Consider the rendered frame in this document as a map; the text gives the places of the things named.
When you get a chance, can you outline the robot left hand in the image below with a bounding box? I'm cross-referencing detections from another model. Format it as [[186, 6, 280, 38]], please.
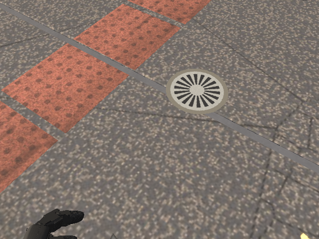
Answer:
[[23, 208, 85, 239]]

